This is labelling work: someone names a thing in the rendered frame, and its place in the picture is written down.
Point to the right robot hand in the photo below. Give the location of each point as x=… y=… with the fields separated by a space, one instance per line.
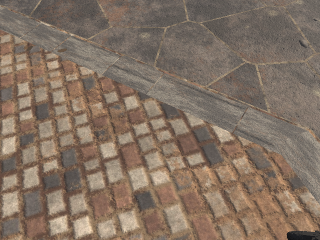
x=303 y=235

